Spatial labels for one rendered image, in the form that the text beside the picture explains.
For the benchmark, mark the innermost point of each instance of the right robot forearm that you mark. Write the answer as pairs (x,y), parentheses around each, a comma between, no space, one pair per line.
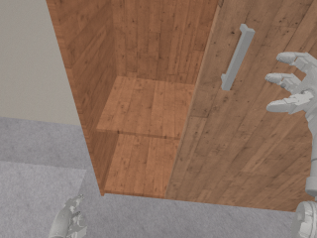
(311,182)

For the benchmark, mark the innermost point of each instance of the right robot upper arm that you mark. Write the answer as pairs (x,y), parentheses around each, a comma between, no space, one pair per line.
(304,223)

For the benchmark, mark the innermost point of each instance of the robot right hand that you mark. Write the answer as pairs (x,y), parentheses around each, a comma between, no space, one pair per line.
(296,101)

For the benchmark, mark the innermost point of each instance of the wardrobe door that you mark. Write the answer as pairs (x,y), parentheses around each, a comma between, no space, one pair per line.
(232,151)

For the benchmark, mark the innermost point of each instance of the handle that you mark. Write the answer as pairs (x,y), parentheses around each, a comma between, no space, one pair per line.
(238,56)

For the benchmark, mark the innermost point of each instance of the robot left hand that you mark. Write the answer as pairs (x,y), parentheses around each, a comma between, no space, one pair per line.
(64,220)

